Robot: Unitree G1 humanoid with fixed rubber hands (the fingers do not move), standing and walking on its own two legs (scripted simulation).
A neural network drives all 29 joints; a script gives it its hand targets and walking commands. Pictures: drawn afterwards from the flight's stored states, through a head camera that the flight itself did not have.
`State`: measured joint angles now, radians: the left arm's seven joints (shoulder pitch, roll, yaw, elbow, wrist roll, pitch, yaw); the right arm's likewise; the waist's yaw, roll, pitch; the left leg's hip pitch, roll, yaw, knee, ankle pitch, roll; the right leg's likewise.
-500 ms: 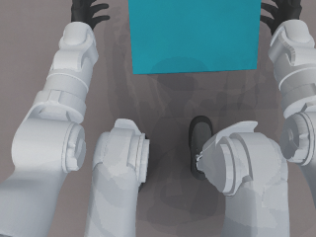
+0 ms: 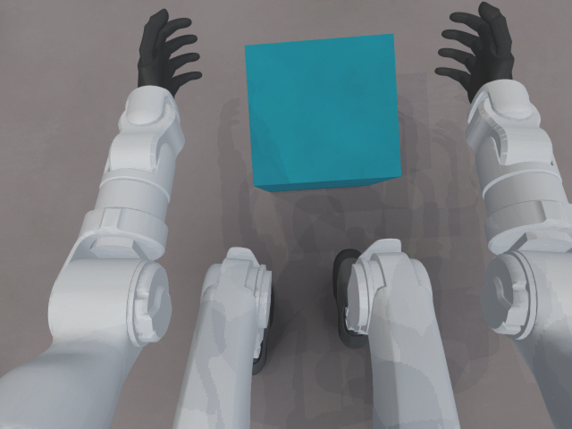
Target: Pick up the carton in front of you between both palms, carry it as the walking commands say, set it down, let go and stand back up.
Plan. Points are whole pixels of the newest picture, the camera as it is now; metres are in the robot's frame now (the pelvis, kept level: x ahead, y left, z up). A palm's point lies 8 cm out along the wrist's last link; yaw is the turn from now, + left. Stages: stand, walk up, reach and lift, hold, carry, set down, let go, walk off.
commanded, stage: set down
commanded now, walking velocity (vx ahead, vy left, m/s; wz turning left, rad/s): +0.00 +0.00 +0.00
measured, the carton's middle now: (318, 129) +0.50 -0.05 -0.33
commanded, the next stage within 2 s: let go in 0.60 s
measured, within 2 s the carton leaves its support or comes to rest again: neither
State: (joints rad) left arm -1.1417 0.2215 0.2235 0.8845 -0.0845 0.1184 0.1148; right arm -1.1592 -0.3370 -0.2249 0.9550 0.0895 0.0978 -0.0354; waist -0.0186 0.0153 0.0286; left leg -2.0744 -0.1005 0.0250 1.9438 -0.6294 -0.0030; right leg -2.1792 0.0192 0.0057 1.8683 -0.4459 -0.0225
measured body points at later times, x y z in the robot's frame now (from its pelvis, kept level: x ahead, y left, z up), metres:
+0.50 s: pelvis +0.03 -0.01 +0.14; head +0.32 -0.03 +0.48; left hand +0.53 +0.16 +0.03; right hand +0.51 -0.25 +0.02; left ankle +0.08 +0.11 -0.42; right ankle +0.13 -0.11 -0.42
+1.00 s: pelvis +0.09 -0.01 +0.26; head +0.31 -0.03 +0.65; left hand +0.45 +0.19 +0.15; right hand +0.42 -0.26 +0.14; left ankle +0.08 +0.11 -0.42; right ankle +0.13 -0.11 -0.42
